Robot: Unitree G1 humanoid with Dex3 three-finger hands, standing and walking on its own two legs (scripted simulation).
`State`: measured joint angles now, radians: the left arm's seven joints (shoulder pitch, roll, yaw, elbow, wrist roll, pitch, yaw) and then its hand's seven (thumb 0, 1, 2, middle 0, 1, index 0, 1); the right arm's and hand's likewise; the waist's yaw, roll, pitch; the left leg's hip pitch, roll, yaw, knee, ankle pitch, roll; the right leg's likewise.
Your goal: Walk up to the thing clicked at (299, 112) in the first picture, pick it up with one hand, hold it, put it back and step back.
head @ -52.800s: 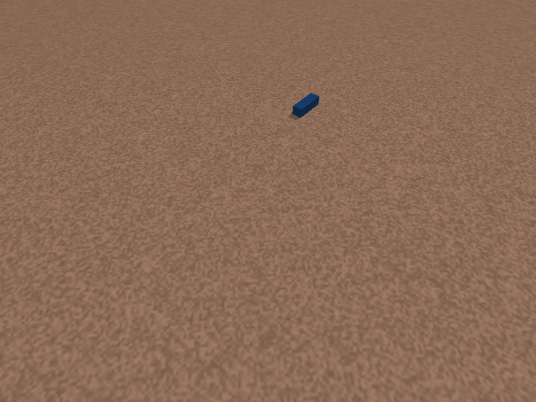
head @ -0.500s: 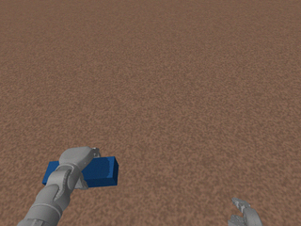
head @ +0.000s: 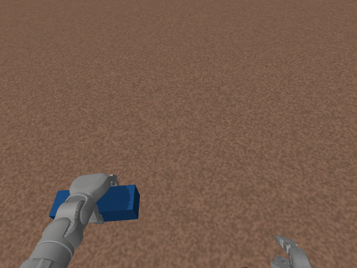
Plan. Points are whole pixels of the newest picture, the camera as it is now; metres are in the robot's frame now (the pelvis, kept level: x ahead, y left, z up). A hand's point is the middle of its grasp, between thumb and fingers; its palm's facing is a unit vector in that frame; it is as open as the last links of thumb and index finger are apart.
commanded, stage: hold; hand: left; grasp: from above
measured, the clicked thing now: (97, 204) +0.30 +0.24 -0.07
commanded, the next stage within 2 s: crouch in 0.06 s
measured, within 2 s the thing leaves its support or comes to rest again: neither
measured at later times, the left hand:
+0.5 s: hand (101, 212) +0.29 +0.23 -0.09, palm faces -0.49 -0.04 -0.87, open 9.8 cm
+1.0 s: hand (118, 217) +0.36 +0.26 -0.33, palm faces -0.43 +0.03 -0.90, open 9.8 cm
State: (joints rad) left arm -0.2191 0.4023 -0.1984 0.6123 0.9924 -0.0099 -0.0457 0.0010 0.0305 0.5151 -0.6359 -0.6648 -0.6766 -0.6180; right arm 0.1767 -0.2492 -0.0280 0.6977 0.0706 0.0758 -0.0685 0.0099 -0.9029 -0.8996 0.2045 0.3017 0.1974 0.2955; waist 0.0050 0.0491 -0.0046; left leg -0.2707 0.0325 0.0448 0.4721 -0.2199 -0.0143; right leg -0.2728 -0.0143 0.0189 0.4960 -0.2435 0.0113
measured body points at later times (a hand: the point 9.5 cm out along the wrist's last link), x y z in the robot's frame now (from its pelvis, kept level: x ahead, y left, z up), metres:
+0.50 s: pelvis +0.00 +0.00 -0.01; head +0.04 +0.00 +0.44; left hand +0.31 +0.23 -0.04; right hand +0.13 -0.26 -0.13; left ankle +0.02 +0.13 -0.74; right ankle +0.01 -0.13 -0.74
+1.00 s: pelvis -0.06 +0.02 -0.21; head +0.11 +0.04 +0.21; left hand +0.38 +0.26 -0.28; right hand -0.03 -0.26 -0.33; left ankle +0.01 +0.13 -0.74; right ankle +0.01 -0.13 -0.74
